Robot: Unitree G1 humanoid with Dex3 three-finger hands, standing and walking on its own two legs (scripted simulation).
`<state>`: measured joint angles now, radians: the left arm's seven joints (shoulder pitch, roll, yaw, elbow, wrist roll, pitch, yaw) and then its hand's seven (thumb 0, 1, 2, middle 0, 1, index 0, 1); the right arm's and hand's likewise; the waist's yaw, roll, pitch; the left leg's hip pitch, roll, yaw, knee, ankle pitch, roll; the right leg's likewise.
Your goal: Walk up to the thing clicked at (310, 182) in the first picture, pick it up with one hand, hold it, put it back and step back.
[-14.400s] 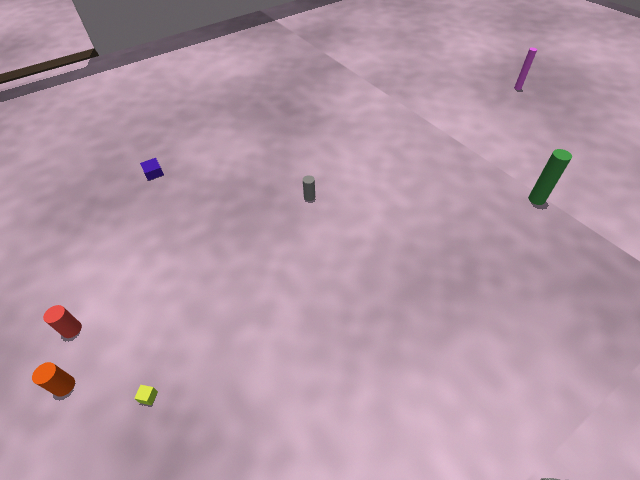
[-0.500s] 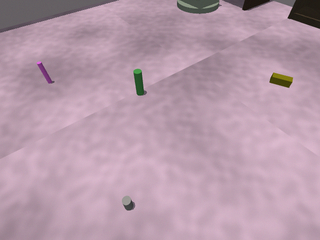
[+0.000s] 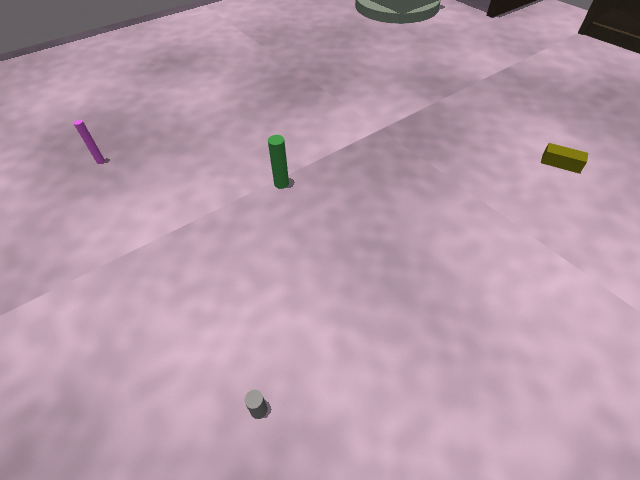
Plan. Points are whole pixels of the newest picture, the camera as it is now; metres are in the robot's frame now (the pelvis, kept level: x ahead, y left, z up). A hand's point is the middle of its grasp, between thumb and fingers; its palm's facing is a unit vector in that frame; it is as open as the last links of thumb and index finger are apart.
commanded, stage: stand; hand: left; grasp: from above
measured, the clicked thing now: (256, 404) +0.41 +0.23 -0.73
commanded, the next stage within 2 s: rise first in 0.22 s
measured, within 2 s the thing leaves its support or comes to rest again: neither
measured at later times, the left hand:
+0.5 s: hand out of the picture +0.13 +0.25 -0.17, palm faces +0.02 -0.95 -0.32, open 8.1 cm
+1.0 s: hand out of the picture +0.12 +0.26 -0.22, palm faces -0.14 -0.89 -0.43, open 13.9 cm
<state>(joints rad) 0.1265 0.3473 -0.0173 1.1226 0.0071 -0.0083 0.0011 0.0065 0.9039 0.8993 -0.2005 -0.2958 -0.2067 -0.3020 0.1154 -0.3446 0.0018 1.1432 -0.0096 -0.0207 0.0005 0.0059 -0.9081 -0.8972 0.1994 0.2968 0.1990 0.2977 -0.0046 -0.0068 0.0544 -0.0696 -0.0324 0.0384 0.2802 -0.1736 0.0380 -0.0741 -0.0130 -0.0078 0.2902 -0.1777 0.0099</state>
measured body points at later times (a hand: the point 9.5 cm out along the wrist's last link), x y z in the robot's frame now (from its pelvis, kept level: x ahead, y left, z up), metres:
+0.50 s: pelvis -0.02 +0.00 -0.01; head +0.04 +0.01 +0.43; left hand +0.13 +0.29 -0.15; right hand +0.08 -0.28 -0.14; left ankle -0.01 +0.09 -0.75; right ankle -0.01 -0.12 -0.75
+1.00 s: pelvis -0.02 +0.00 -0.08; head +0.07 +0.02 +0.36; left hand +0.12 +0.30 -0.19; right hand +0.14 -0.26 -0.17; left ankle -0.01 +0.09 -0.75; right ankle -0.01 -0.12 -0.75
